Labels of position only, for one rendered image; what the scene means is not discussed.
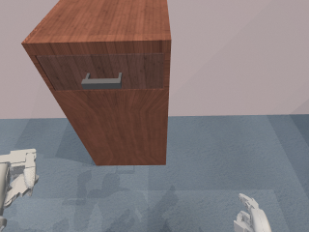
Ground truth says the drawer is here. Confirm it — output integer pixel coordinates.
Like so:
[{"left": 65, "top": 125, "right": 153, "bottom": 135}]
[{"left": 37, "top": 52, "right": 164, "bottom": 91}]

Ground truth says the handle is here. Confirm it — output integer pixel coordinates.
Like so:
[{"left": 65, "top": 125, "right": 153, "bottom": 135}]
[{"left": 81, "top": 72, "right": 123, "bottom": 90}]

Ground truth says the cabinet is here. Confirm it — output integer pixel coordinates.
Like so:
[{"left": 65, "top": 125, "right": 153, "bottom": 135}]
[{"left": 21, "top": 0, "right": 172, "bottom": 166}]

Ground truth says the right robot hand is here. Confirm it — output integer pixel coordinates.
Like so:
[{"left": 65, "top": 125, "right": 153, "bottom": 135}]
[{"left": 234, "top": 193, "right": 272, "bottom": 232}]

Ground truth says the left robot hand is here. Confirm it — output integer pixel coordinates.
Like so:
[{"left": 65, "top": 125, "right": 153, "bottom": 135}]
[{"left": 0, "top": 149, "right": 40, "bottom": 217}]

